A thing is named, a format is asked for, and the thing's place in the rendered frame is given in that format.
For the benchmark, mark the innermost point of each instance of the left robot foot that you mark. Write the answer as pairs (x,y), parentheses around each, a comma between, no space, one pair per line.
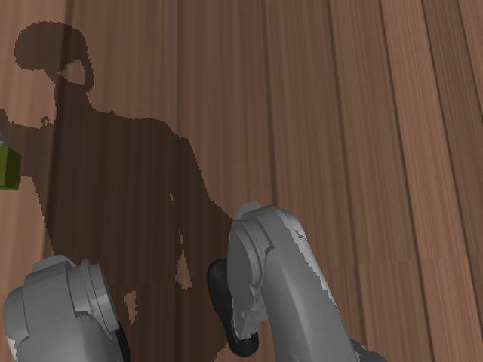
(123,344)

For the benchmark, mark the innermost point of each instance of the cube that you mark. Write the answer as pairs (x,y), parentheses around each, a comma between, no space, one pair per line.
(10,162)

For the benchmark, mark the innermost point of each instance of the right robot hand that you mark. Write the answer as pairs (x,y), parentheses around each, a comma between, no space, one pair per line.
(365,356)

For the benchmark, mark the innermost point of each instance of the right robot foot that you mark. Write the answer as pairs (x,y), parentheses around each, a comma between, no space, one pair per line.
(222,302)

